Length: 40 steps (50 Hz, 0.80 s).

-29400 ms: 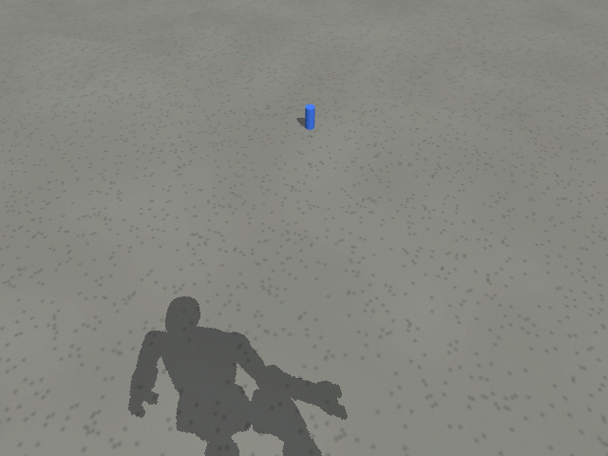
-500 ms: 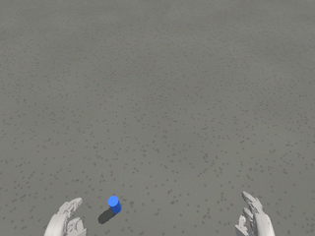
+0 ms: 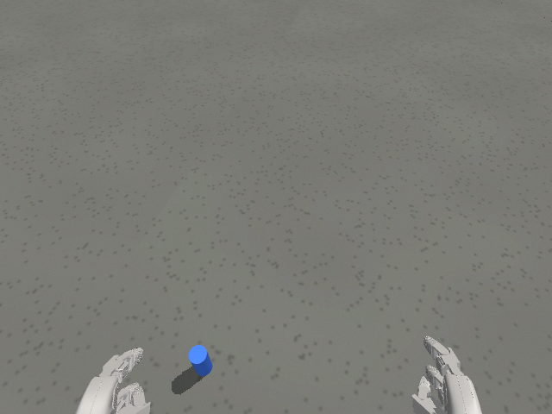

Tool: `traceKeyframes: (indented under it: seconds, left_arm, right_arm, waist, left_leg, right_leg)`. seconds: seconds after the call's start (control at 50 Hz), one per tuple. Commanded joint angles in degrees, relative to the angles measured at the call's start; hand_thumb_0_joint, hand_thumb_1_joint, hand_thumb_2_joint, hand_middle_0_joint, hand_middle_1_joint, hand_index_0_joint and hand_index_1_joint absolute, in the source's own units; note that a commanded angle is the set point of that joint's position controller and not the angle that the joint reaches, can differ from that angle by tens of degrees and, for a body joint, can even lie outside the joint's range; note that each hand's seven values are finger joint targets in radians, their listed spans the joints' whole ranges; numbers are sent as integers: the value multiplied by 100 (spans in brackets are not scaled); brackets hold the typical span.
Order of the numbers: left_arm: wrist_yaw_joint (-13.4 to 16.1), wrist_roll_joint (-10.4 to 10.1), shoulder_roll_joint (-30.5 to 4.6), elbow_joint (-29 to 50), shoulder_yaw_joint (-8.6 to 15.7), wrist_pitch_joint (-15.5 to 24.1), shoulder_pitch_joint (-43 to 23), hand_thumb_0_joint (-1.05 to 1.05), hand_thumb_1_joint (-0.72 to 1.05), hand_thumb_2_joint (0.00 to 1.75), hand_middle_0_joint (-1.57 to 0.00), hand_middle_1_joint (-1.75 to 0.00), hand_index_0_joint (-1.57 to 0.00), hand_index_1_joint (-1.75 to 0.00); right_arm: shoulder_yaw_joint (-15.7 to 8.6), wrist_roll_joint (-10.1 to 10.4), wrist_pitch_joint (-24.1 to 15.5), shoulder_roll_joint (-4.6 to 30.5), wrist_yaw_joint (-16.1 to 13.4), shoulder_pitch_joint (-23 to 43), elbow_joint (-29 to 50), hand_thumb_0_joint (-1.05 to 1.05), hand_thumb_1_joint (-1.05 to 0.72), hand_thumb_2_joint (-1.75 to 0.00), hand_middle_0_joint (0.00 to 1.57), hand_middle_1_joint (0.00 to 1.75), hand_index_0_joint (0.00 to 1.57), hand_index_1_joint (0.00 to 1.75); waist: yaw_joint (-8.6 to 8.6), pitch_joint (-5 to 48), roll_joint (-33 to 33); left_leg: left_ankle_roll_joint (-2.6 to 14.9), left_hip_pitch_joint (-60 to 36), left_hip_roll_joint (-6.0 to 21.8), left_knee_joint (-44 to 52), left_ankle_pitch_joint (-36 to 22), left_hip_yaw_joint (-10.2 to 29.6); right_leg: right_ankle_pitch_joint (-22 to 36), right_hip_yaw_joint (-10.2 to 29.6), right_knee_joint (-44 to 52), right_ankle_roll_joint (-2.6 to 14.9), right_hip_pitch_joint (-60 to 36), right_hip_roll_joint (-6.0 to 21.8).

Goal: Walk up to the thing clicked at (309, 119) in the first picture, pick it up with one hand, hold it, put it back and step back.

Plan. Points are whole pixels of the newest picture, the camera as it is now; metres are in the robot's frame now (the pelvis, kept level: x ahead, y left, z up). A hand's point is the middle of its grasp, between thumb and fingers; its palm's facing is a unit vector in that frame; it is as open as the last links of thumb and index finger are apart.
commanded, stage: stand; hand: left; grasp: from above
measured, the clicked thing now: (201, 361) +0.40 +0.23 -0.65
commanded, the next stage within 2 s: none
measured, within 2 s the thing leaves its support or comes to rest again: neither
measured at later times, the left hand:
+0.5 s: hand out of the picture +0.06 +0.25 -0.11, palm faces +0.03 -0.95 -0.31, open 7.4 cm
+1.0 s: hand out of the picture +0.03 +0.25 -0.10, palm faces +0.01 -0.94 -0.33, open 7.4 cm
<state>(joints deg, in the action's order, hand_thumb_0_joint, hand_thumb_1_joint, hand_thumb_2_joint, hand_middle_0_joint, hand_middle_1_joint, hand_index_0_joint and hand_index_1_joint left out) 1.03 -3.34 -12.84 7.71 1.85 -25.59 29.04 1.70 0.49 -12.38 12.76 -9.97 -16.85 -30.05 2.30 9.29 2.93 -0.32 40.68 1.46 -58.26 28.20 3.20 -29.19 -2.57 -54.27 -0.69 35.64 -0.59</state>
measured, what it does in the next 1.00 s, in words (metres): rises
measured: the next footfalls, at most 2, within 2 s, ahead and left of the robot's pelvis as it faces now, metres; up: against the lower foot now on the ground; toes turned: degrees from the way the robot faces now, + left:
none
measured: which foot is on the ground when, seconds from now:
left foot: down 0.00-1.00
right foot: down 0.00-1.00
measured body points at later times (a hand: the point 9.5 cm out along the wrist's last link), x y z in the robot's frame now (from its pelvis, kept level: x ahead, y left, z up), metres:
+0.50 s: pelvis -0.01 +0.02 +0.05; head +0.01 +0.03 +0.50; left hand +0.06 +0.29 -0.09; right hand +0.07 -0.26 -0.08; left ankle +0.01 +0.12 -0.68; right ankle -0.02 -0.13 -0.68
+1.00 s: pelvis -0.02 +0.02 +0.07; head -0.03 +0.02 +0.52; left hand +0.03 +0.30 -0.08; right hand +0.04 -0.26 -0.08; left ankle +0.01 +0.12 -0.68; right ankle -0.02 -0.13 -0.68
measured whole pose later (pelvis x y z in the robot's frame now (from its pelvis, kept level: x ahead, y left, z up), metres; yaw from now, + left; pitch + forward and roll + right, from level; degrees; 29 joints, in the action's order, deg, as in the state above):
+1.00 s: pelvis -0.02 +0.02 +0.07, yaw -1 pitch -5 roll +0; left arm 1.7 1.7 -16.1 -64.8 2.2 -0.3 10.1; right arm -2.4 -1.6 0.1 16.4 -0.9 -8.8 -63.5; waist -0.5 -3.6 0.5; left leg 1.6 6.9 -1.6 -21.1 9.7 -0.6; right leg -11.7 0.7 -20.7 -2.6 4.5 2.7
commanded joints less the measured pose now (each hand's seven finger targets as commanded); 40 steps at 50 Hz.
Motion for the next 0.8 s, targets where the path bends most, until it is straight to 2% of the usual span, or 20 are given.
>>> traceKeyframes:
  seconds: [0.0, 0.02, 0.04, 0.06, 0.08, 0.1, 0.12, 0.14, 0.18, 0.26, 0.32, 0.36, 0.4, 0.44, 0.56, 0.64, 0.68, 0.72, 0.74, 0.78]
  left_arm:
    - [56, 37, -606, 931, 386, 293, 40, 0, 90, 90, -20, -30, -20, -30]
    - [38, 35, -573, 1001, 311, 297, 28, 0, 90, 90, -20, -30, -20, -30]
    - [283, 712, -1111, -1009, 301, 1457, -1754, 0, 90, 90, -20, -30, -20, -30]
    - [275, 737, -1130, -1934, 434, 1844, -1142, 0, 90, 90, -20, -30, -20, -30]
    - [235, 703, -1188, -2137, 412, 2037, -1159, 0, 90, 90, -20, -30, -20, -30]
    - [226, 736, -1313, -2430, 347, 2168, -1205, 0, 90, 90, -20, -30, -20, -30]
    - [199, 717, -1239, -2641, 352, 2236, -1423, 0, 90, 90, -20, -30, -20, -30]
    - [179, 670, -1186, -2940, 330, 2249, -1501, 0, 90, 90, -20, -30, -20, -30]
    - [177, 602, -1212, -3401, 360, 2306, -1669, 0, 90, 90, -20, -30, -20, -30]
    - [179, 604, -1172, -4306, 351, 2462, -1914, 0, 90, 90, -20, -30, -20, -30]
    - [165, 590, -1170, -4857, 347, 2541, -1934, 0, 90, 90, -20, -30, -20, -30]
    - [157, 564, -1152, -5165, 330, 2576, -1939, 0, 90, 90, -20, -30, -20, -30]
    - [154, 534, -1127, -5477, 305, 2581, -1887, 0, 90, 90, -20, -30, -20, -30]
    - [169, 516, -1140, -5723, 296, 2599, -1898, 0, 90, 90, -20, -30, -20, -30]
    - [182, 488, -1183, -6327, 244, 2596, -1908, 0, 90, 90, -20, -30, -20, -30]
    - [170, 503, -1223, -6575, 231, 2564, -1948, 0, 90, 90, -20, -30, -20, -30]
    - [164, 509, -1204, -6683, 225, 2572, -1943, 0, 90, 90, -20, -30, -20, -30]
    - [157, 514, -1231, -6781, 229, 2561, -1926, 0, 90, 90, -20, -30, -20, -30]
    - [153, 520, -1207, -6821, 210, 2585, -1863, 0, 90, 90, -20, -30, -20, -30]
    - [150, 526, -1249, -6860, 217, 2596, -1971, 0, 90, 90, -20, -30, -20, -30]
  right_arm:
    - [-327, -2, -343, 711, -99, 335, 875, 0, -90, -90, 20, 30, 20, 30]
    - [-329, -12, -350, 718, -91, 293, 853, 0, -90, -90, 20, 30, 20, 30]
    - [-475, -686, 237, 1227, 250, 745, -607, 0, -90, -90, 20, 30, 20, 30]
    - [-579, -640, 459, 1225, 421, 775, -551, 0, -90, -90, 20, 30, 20, 30]
    - [-642, -717, 558, 1384, 497, 716, -416, 0, -90, -90, 20, 30, 20, 30]
    - [-622, -673, 615, 1339, 590, 705, -534, 0, -90, -90, 20, 30, 20, 30]
    - [-612, -522, 633, 1222, 683, 644, -737, 0, -90, -90, 20, 30, 20, 30]
    - [-599, -400, 664, 1146, 773, 672, -880, 0, -90, -90, 20, 30, 20, 30]
    - [-648, -337, 727, 1113, 859, 854, -1013, 0, -90, -90, 20, 30, 20, 30]
    - [-662, -364, 847, 1097, 897, 916, -1438, 0, -90, -90, 20, 30, 20, 30]
    - [-665, -356, 911, 1130, 877, 890, -1688, 0, -90, -90, 20, 30, 20, 30]
    - [-659, -334, 921, 1140, 850, 847, -1865, 0, -90, -90, 20, 30, 20, 30]
    - [-661, -325, 953, 1233, 824, 861, -2052, 0, -90, -90, 20, 30, 20, 30]
    - [-657, -304, 965, 1258, 790, 855, -2204, 0, -90, -90, 20, 30, 20, 30]
    - [-650, -244, 1025, 1321, 740, 773, -2621, 0, -90, -90, 20, 30, 20, 30]
    - [-651, -246, 1066, 1392, 739, 871, -2763, 0, -90, -90, 20, 30, 20, 30]
    - [-647, -236, 1067, 1400, 744, 905, -2813, 0, -90, -90, 20, 30, 20, 30]
    - [-646, -240, 1072, 1391, 754, 915, -2869, 0, -90, -90, 20, 30, 20, 30]
    - [-641, -225, 1059, 1390, 767, 990, -2869, 0, -90, -90, 20, 30, 20, 30]
    - [-638, -218, 1066, 1372, 781, 949, -2916, 0, -90, -90, 20, 30, 20, 30]
  waist:
    - [27, 541, -143]
    - [51, 663, -124]
    - [-483, -844, -296]
    - [-418, -283, -580]
    - [-271, -243, -538]
    - [-303, -201, -506]
    - [-282, -12, -368]
    - [-345, -90, -486]
    - [-390, -170, -632]
    - [-362, -563, -396]
    - [-342, -727, -328]
    - [-332, -640, -306]
    - [-343, -815, -91]
    - [-352, -696, -127]
    - [-308, -837, -186]
    - [-318, -1107, -82]
    - [-333, -1101, -100]
    - [-333, -1196, -126]
    - [-371, -1182, -219]
    - [-303, -1223, -268]
  left_leg:
    - [121, -851, -93, 791, -1737, -62]
    - [117, -917, -89, 797, -1873, -38]
    - [386, -899, 156, 1378, -2610, 61]
    - [412, -1377, 73, 1306, -2755, -16]
    - [437, -1494, 70, 1283, -2618, 96]
    - [422, -1598, 38, 1409, -2465, 107]
    - [413, -1887, 36, 1563, -2475, 68]
    - [381, -1940, -3, 1665, -2373, 42]
    - [357, -2018, -42, 1777, -1992, 56]
    - [387, -2355, 36, 2327, -1545, 171]
    - [372, -2413, 149, 2755, -1493, 306]
    - [337, -2719, 223, 2929, -2083, 338]
    - [310, -2704, 278, 3302, -1823, 417]
    - [290, -3005, 329, 3335, -2612, 392]
    - [249, -3398, 352, 3673, -2881, 307]
    - [237, -3216, 384, 4165, -1888, 427]
    - [238, -3269, 424, 4242, -1967, 465]
    - [223, -3225, 424, 4375, -1644, 485]
    - [235, -3308, 405, 4260, -1939, 444]
    - [208, -3250, 371, 4264, -1854, 385]
  right_leg:
    - [1705, -82, 818, 49, -133, -101]
    - [1811, -90, 760, 62, -208, -102]
    - [1781, 489, 1113, 318, -1081, 359]
    - [1922, 699, 1216, 527, -1269, 401]
    - [2058, 866, 1336, 573, -1108, 404]
    - [2113, 913, 1366, 559, -1403, 489]
    - [2295, 937, 1279, 506, -1550, 556]
    - [2121, 833, 1410, 447, -1608, 545]
    - [1786, 913, 1775, 379, -1621, 608]
    - [1293, 880, 2246, 294, -1531, 617]
    - [1465, 757, 2461, 236, -1896, 562]
    - [1956, 688, 2508, 211, -2110, 542]
    - [1851, 650, 2741, 183, -2311, 513]
    - [2347, 625, 2810, 159, -2579, 558]
    - [2479, 617, 3235, 118, -2850, 618]
    - [2004, 561, 3386, 74, -2858, 570]
    - [2080, 546, 3394, 76, -2911, 594]
    - [1918, 540, 3446, 62, -2840, 586]
    - [2043, 587, 3545, 79, -2887, 636]
    - [1965, 602, 3587, 77, -2876, 650]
